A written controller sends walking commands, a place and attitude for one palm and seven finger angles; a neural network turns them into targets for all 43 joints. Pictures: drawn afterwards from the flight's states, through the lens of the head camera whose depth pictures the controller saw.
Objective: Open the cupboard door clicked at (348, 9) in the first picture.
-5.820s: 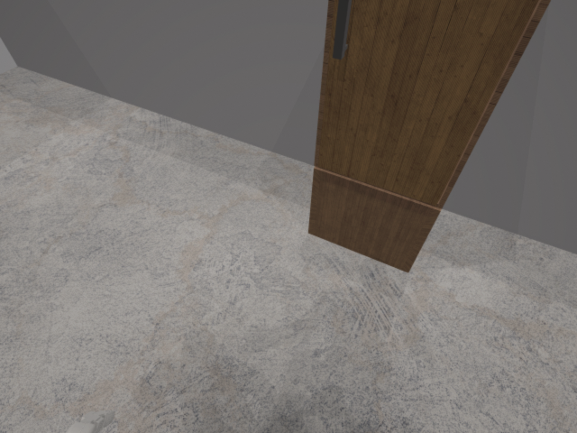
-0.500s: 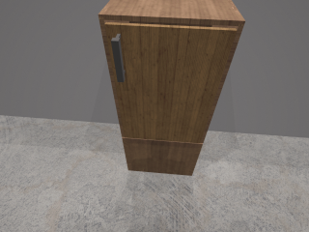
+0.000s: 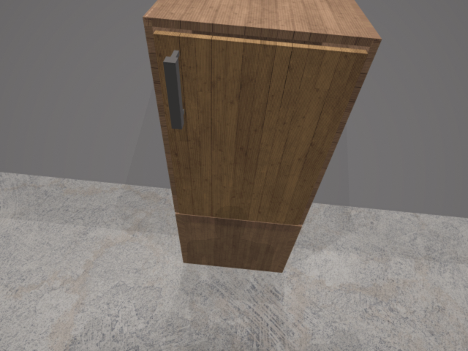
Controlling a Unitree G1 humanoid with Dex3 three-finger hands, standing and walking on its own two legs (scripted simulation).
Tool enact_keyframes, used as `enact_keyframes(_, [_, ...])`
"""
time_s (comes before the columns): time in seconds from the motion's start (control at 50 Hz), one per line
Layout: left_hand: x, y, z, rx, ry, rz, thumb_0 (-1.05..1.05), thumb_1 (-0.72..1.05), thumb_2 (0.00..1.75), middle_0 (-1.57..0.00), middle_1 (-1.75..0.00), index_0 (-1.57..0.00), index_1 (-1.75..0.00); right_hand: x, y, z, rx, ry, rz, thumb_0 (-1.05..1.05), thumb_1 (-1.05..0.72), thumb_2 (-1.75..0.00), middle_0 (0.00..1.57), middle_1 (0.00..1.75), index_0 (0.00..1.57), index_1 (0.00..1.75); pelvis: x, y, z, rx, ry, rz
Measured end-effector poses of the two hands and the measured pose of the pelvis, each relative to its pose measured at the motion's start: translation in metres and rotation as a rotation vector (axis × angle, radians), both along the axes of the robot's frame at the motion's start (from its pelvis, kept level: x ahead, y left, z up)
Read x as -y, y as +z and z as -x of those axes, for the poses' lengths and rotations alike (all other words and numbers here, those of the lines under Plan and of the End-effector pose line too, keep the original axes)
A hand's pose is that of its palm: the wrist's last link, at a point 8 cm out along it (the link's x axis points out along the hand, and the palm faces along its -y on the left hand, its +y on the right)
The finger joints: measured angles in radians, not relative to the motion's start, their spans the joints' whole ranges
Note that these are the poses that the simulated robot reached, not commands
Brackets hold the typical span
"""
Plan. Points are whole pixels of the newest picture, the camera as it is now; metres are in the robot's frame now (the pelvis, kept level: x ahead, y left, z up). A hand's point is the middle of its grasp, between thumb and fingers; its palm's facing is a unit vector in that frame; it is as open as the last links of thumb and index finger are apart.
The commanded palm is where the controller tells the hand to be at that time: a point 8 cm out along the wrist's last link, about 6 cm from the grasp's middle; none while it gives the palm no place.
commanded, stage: come to a stop and stand still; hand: left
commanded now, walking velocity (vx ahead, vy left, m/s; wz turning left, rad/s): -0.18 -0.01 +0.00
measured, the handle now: (176, 90) +0.57 +0.17 +0.15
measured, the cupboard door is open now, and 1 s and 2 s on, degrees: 0 0 0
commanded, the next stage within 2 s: look again from close up in 0.88 s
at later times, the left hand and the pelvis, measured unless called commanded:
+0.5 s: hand out of the picture +0.03 +0.19 -0.17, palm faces +0.01 -0.97 -0.24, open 7.3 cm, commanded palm none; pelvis -0.01 +0.00 +0.00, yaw +0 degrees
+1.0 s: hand out of the picture -0.01 +0.19 -0.16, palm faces -0.02 -0.97 -0.24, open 7.4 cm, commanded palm none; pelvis -0.01 +0.00 +0.01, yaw -1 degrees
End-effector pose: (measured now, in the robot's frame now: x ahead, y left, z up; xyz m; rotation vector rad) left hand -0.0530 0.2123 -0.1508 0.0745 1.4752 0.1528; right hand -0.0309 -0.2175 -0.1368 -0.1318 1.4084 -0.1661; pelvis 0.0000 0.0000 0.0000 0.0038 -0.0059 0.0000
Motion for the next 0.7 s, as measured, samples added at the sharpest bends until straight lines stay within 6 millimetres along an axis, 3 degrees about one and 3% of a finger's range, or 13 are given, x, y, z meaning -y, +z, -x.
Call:
enact_keyframes(0.16, [0.005, 0.010, -0.051, 0.050, -0.019, -0.040, 0.00, 0.91, 0.89, -0.20, -0.30, -0.20, -0.30, -0.008, -0.004, -0.018, -0.038, -0.024, -0.033, 0.01, -0.91, -0.90, 0.20, 0.30, 0.20, 0.30, 0.007, 0.005, -0.024, -0.007, -0.003, 0.000])
enact_keyframes(0.3, [-0.005, 0.017, -0.078, 0.112, -0.024, -0.088, 0.02, 0.94, 0.89, -0.20, -0.30, -0.20, -0.30, 0.005, -0.003, -0.043, -0.013, -0.007, -0.007, 0.03, -0.93, -0.90, 0.20, 0.30, 0.21, 0.30, 0.009, 0.007, -0.020, -0.017, 0.004, -0.010])
enact_keyframes(0.44, [-0.016, 0.016, -0.082, 0.163, -0.054, -0.111, 0.01, 0.92, 0.89, -0.20, -0.30, -0.20, -0.30, 0.018, -0.003, -0.063, 0.095, 0.008, 0.018, 0.02, -0.92, -0.90, 0.20, 0.30, 0.20, 0.30, 0.004, 0.003, 0.000, -0.005, -0.005, 0.002])
enact_keyframes(0.52, [-0.023, 0.016, -0.081, 0.193, -0.089, -0.104, 0.01, 0.92, 0.89, -0.20, -0.30, -0.20, -0.30, 0.015, 0.002, -0.071, 0.186, 0.025, 0.018, 0.01, -0.92, -0.90, 0.20, 0.30, 0.20, 0.30, -0.003, 0.001, 0.011, 0.007, -0.006, 0.004])
enact_keyframes(0.7, [-0.035, 0.030, -0.070, 0.214, -0.105, -0.117, 0.00, 0.91, 0.89, -0.20, -0.30, -0.20, -0.30, 0.002, 0.003, -0.061, 0.216, 0.056, -0.013, 0.00, -0.93, -0.90, 0.20, 0.30, 0.20, 0.30, -0.011, 0.007, 0.024, 0.012, -0.014, -0.004])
